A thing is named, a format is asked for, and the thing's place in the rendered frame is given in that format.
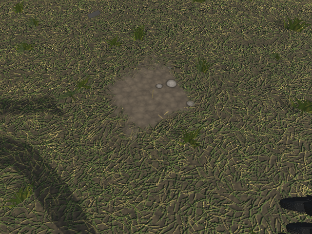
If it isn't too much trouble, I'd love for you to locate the robot right hand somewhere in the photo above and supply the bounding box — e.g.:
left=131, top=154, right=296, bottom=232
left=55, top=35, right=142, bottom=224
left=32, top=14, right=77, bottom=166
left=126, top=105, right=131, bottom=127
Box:
left=278, top=195, right=312, bottom=234

